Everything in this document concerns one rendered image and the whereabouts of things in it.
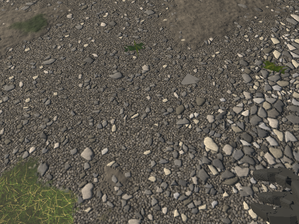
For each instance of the right robot hand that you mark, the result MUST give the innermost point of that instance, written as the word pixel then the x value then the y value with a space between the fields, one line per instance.
pixel 288 213

